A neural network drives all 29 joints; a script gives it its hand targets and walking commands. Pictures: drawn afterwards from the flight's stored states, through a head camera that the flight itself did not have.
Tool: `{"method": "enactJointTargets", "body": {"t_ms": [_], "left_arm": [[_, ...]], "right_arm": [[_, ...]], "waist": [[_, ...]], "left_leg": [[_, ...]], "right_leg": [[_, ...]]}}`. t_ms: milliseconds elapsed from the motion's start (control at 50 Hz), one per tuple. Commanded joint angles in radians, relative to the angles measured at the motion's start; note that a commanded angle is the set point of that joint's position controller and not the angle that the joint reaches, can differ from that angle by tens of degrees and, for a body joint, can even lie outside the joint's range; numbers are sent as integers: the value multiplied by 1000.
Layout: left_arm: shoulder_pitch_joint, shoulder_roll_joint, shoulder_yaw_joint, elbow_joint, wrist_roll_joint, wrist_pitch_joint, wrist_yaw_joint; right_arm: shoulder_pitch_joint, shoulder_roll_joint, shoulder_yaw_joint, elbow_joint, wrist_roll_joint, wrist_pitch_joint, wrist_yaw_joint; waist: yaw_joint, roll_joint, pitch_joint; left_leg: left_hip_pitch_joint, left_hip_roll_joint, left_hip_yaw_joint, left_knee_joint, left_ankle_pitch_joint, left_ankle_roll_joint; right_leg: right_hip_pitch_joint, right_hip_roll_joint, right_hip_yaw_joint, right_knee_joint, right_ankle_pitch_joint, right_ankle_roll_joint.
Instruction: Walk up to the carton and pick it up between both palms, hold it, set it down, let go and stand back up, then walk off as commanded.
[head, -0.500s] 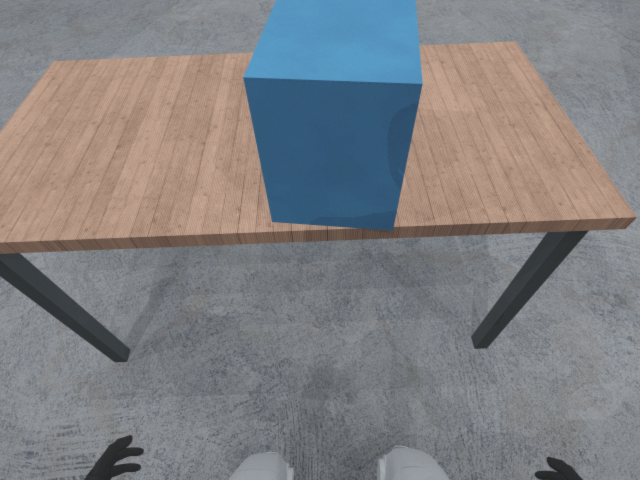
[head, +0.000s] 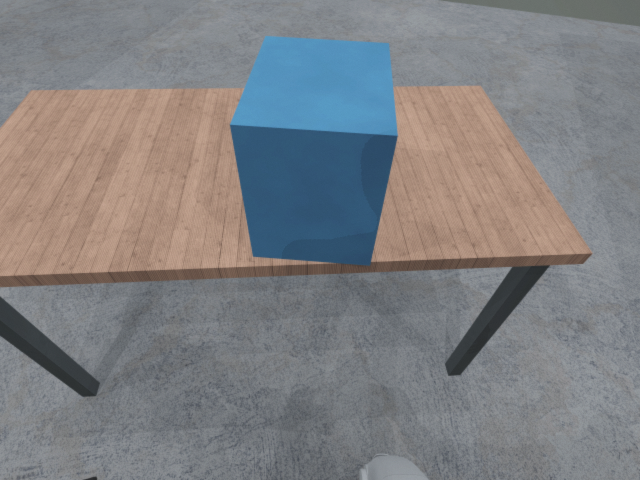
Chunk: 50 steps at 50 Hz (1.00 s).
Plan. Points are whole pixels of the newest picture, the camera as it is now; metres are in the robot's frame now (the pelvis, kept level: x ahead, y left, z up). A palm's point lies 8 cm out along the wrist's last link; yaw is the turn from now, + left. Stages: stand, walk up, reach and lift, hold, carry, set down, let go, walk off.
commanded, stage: walk up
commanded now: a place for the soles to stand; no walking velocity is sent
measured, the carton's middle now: (318, 153) +0.60 +0.01 +0.06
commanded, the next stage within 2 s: none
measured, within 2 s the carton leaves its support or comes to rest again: neither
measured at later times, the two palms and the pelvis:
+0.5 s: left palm out of the picture +0.12 +0.28 -0.12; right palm (563, 435) +0.19 -0.35 -0.13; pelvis +0.10 -0.04 -0.02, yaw +4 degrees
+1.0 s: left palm (127, 414) +0.22 +0.28 -0.11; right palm (522, 382) +0.26 -0.30 -0.11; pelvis +0.13 -0.02 +0.01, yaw +1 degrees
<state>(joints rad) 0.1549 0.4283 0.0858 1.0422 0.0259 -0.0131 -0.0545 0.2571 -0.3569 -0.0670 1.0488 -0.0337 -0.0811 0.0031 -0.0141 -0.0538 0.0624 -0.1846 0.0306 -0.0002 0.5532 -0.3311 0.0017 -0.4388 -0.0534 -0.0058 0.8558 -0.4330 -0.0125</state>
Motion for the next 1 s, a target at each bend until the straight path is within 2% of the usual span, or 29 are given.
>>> {"method": "enactJointTargets", "body": {"t_ms": [0,40,60,80,100,120,140,180,200,260,300,320,360,400,440,460,480,500,520,540,580,600,620,680,740,820,880,940,980], "left_arm": [[-65,164,37,-125,-3,-40,-19],[65,152,53,-93,-4,-45,-18],[215,190,78,-69,2,-48,-9],[322,269,105,-65,10,-59,6],[308,358,116,-91,12,-62,11],[206,359,115,-128,1,-59,14],[129,320,105,-148,-18,-59,18],[69,271,89,-173,-21,-73,27],[59,265,84,-161,-24,-74,30],[62,239,66,-171,-19,-82,37],[96,234,54,-169,-11,-85,49],[79,232,51,-168,-12,-88,53],[55,230,44,-177,-15,-77,55],[29,229,35,-185,-13,-70,57],[13,206,18,-186,-23,-59,60],[11,187,6,-177,-31,-54,62],[44,145,-6,-183,-41,-55,67],[76,126,-15,-165,-55,-44,71],[61,146,-6,-137,-47,-36,76],[76,157,-7,-122,-49,-36,76],[70,169,-16,-97,-30,-47,74],[50,207,-7,-89,-26,-53,75],[21,211,-7,-88,-24,-57,76],[-14,193,-20,-77,-29,-53,80],[-18,167,-26,-47,-32,-41,81],[-57,161,-34,-25,-31,-37,75],[-104,150,-34,-10,-25,-35,65],[-106,131,-45,11,-23,-34,65],[-133,138,-43,20,-25,-35,62]], "right_arm": [[-63,-329,-66,-118,6,-17,-5],[-91,-314,-62,-146,8,-8,2],[-83,-270,-46,-154,-5,-2,5],[-76,-182,-18,-182,0,-2,6],[-71,-196,-18,-196,24,7,-4],[-90,-290,-36,-181,14,18,-11],[-34,-298,-38,-164,23,17,-3],[88,-298,-49,-117,38,16,11],[104,-295,-57,-103,35,23,16],[92,-262,-54,-102,22,44,22],[27,-250,-54,-133,13,56,19],[15,-239,-49,-130,14,57,14],[-10,-216,-39,-142,16,53,10],[-6,-225,-37,-131,21,58,9],[-2,-206,-36,-129,17,50,5],[8,-235,-40,-123,13,40,-2],[2,-288,-52,-123,2,37,-8],[-82,-311,-37,-153,13,33,-8],[-128,-295,-26,-150,31,37,-8],[-151,-282,-14,-154,34,40,-10],[-202,-236,6,-156,43,50,-13],[-209,-223,8,-145,49,53,-14],[-204,-224,10,-125,45,56,-14],[-205,-232,12,-94,43,52,-9],[-251,-221,18,-86,39,49,-5],[-289,-226,25,-50,36,49,-7],[-300,-210,29,-36,33,48,0],[-307,-221,32,-18,40,44,1],[-305,-211,36,2,37,44,3]], "waist": [[-3,261,21],[77,233,9],[149,95,-69],[198,-193,-66],[189,-257,-69],[157,-75,25],[80,-7,64],[23,3,37],[19,-47,56],[22,-81,68],[45,-53,91],[39,-28,88],[34,-124,17],[20,-113,2],[-15,-56,-8],[-24,-42,-30],[-16,128,-99],[22,181,-113],[33,168,-103],[42,171,-124],[54,110,-142],[38,107,-135],[18,103,-152],[15,55,-171],[30,62,-176],[36,54,-132],[34,66,-117],[37,92,-136],[35,64,-122]], "left_leg": [[-73,220,-220,-245,-66,208],[-294,174,-154,-121,-69,153],[-416,118,-88,105,-57,126],[-558,-9,28,444,-69,79],[-647,-94,-73,637,-220,58],[-617,-20,-155,718,-219,56],[-575,12,-141,726,-108,46],[-464,58,-131,609,10,28],[-402,65,-117,549,19,12],[-339,58,-87,455,50,-5],[-320,42,-119,371,36,0],[-295,36,-124,326,44,2],[-211,31,-41,241,10,14],[-124,26,-14,214,25,24],[1,-3,11,24,107,49],[54,11,-25,-20,183,64],[107,121,-187,-57,307,99],[3,237,-382,-84,272,198],[-113,258,-395,-102,227,244],[-118,244,-344,-89,254,230],[-134,125,-159,35,326,120],[-104,78,-90,99,368,67],[-52,62,-55,114,374,51],[35,97,-75,60,451,70],[18,123,-90,12,468,90],[-5,112,-72,-48,402,61],[-26,120,-98,-140,291,60],[7,136,-94,-171,288,50],[24,126,-86,-197,315,40]], "right_leg": [[31,-14,-29,-161,107,-3],[345,30,-69,-244,213,-11],[565,39,-39,-254,152,-22],[628,-111,206,-459,-178,-55],[529,-355,709,-723,-552,-182],[343,-414,762,-764,-665,-227],[262,-374,640,-742,-584,-193],[236,-289,434,-687,-333,-163],[167,-268,347,-677,-259,-141],[103,-236,211,-642,-89,-161],[104,-266,225,-623,27,-151],[100,-252,178,-581,159,-145],[141,-232,104,-503,282,-157],[69,-253,118,-434,370,-167],[26,-223,78,-314,441,-145],[20,-172,31,-246,455,-92],[7,-97,-27,-116,413,-44],[48,-10,-39,-93,158,4],[150,-11,-23,-80,-21,-3],[185,-6,-6,-129,-2,-9],[239,-67,68,-305,210,-36],[211,-129,120,-353,280,-52],[195,-154,125,-347,372,-66],[188,-109,45,-307,460,-37],[229,-80,34,-339,398,-16],[259,-93,34,-396,394,-18],[276,-79,19,-444,278,-10],[308,-80,21,-485,303,-9],[322,-78,8,-501,311,-4]]}}
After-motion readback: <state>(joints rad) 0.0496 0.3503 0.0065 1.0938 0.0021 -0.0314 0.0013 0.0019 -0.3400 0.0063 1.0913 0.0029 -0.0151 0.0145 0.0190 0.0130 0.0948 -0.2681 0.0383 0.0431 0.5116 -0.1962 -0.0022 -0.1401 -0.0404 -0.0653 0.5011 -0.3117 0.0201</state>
